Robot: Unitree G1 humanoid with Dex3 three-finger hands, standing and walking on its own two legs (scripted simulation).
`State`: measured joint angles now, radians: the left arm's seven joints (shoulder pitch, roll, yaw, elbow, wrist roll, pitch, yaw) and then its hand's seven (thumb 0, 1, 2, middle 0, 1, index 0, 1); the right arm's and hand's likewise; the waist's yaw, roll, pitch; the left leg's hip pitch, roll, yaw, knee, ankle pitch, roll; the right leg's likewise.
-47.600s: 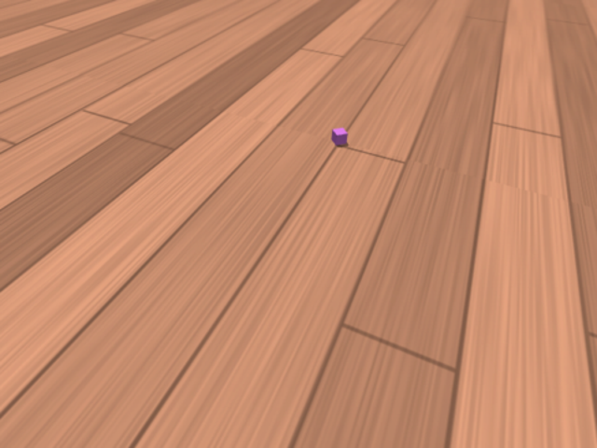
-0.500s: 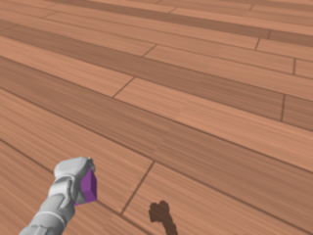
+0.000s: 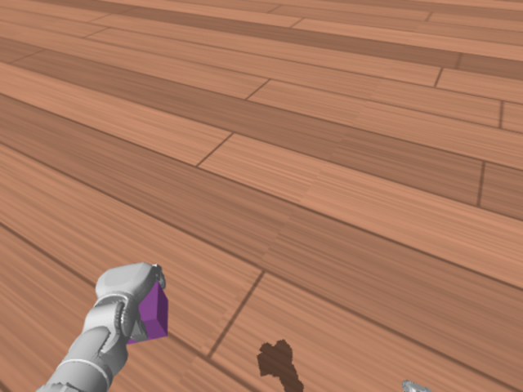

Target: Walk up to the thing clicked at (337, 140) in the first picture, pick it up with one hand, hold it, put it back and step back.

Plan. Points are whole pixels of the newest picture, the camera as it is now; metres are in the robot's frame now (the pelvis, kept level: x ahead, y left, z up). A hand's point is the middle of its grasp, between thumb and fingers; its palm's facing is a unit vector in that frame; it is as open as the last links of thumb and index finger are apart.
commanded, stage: hold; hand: left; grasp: from above
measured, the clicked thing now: (142, 312) +0.32 +0.23 -0.07
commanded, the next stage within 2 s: crouch in 0.88 s
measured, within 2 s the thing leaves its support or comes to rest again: neither
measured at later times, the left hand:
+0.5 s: hand (134, 303) +0.31 +0.22 -0.02, palm faces -0.43 -0.12 -0.90, open 9.8 cm
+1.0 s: hand (134, 295) +0.32 +0.22 -0.02, palm faces -0.42 -0.11 -0.90, open 9.8 cm
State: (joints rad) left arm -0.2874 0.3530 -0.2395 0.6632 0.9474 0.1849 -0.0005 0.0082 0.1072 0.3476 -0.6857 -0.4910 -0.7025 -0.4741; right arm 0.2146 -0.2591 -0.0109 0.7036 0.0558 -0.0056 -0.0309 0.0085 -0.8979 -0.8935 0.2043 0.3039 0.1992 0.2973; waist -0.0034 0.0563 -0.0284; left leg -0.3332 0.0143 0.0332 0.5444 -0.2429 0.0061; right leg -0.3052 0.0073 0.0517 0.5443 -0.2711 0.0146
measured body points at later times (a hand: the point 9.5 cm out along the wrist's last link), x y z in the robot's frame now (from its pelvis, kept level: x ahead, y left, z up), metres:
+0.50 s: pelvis +0.01 +0.00 +0.00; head +0.01 -0.03 +0.45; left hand +0.33 +0.22 +0.03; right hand +0.16 -0.25 -0.10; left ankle +0.03 +0.12 -0.73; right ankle +0.01 -0.13 -0.73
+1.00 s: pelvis +0.02 +0.00 +0.01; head +0.02 -0.02 +0.46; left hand +0.34 +0.23 +0.04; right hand +0.16 -0.25 -0.11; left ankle +0.03 +0.12 -0.73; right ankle +0.01 -0.13 -0.73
